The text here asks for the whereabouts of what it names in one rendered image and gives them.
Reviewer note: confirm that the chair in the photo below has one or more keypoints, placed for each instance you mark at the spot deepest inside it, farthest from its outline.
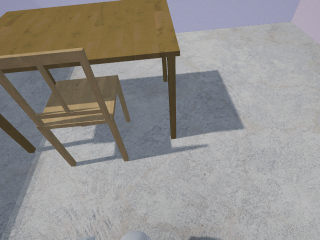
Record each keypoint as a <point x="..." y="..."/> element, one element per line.
<point x="72" y="103"/>

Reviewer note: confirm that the table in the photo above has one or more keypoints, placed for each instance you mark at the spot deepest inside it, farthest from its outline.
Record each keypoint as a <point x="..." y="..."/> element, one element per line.
<point x="109" y="32"/>

